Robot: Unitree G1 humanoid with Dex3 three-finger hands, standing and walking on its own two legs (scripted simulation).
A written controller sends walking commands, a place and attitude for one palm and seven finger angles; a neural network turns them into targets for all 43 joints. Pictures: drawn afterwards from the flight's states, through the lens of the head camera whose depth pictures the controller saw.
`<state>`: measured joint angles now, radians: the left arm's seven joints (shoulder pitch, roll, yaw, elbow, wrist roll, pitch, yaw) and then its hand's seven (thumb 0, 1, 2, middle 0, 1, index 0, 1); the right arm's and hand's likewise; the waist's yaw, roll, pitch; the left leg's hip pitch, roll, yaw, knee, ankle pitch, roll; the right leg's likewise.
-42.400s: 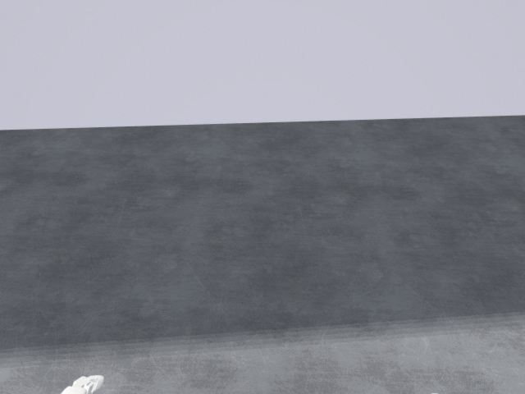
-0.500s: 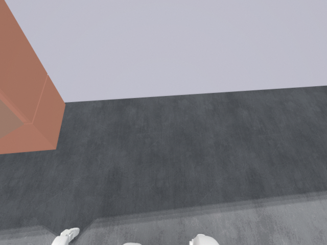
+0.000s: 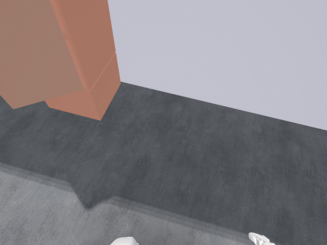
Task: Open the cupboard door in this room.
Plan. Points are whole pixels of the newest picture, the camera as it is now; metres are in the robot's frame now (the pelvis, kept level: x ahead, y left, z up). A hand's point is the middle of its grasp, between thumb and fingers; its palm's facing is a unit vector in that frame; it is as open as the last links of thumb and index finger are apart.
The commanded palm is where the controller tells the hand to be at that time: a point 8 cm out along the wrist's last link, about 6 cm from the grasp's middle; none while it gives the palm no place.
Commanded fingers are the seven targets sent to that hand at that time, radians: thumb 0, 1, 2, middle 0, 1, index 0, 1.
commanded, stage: turn to face it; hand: left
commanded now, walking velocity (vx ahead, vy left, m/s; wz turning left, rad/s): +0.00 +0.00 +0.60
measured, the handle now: out of the picture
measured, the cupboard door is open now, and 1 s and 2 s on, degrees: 41 41 41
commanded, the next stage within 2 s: take the last steps up to it in 0.68 s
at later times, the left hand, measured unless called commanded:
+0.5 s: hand out of the picture +0.08 +0.18 -0.13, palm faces +0.27 -0.92 -0.29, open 7.4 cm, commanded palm none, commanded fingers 0.00 0.90 0.90 -0.20 -0.30 -0.20 -0.30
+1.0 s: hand out of the picture -0.04 +0.18 -0.15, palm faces +0.52 -0.82 -0.24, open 7.4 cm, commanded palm none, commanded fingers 0.00 0.90 0.90 -0.20 -0.30 -0.20 -0.30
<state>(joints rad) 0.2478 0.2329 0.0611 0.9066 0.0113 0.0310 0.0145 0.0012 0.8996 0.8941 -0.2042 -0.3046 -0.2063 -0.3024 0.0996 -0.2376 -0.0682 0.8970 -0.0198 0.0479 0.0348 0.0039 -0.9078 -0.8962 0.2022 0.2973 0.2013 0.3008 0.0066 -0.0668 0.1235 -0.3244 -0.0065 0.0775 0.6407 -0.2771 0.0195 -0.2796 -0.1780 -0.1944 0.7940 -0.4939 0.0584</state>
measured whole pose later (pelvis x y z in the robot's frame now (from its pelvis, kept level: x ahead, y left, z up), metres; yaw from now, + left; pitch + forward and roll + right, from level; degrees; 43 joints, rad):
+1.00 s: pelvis +0.03 -0.02 +0.02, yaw +28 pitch -1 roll -1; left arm 0.24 0.21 0.06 0.98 0.02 0.02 -0.01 0.00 0.91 0.89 -0.20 -0.30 -0.20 -0.30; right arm 0.17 -0.19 -0.03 0.97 -0.03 0.02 0.00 0.00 -0.90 -0.90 0.21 0.30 0.21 0.30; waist 0.03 0.02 0.07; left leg -0.23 0.00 0.00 0.54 -0.29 0.02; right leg -0.30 -0.06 -0.09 0.73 -0.45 0.03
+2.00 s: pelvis +0.24 +0.19 +0.02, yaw +32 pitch -1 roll +0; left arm 0.19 0.14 0.07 0.99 0.00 -0.07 0.02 -0.02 0.94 0.89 -0.20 -0.30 -0.21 -0.30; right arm 0.32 -0.15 -0.05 1.12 -0.03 0.00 0.00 0.01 -0.91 -0.90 0.20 0.30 0.20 0.30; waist -0.03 0.02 0.06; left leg -0.42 0.06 0.06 1.03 -0.36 0.00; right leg -0.21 -0.02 -0.14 0.47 -0.24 -0.04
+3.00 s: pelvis +0.30 +0.28 +0.01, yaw +32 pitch -1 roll +0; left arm 0.22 0.20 0.02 0.98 0.01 0.01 0.03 0.00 0.90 0.89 -0.20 -0.30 -0.20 -0.30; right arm 0.27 -0.19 -0.03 0.97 -0.03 0.01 -0.02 0.00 -0.91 -0.90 0.20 0.30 0.20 0.30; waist -0.01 -0.02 0.05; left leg -0.21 -0.02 0.05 0.53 -0.31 0.03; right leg -0.27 -0.06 -0.06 0.56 -0.27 0.00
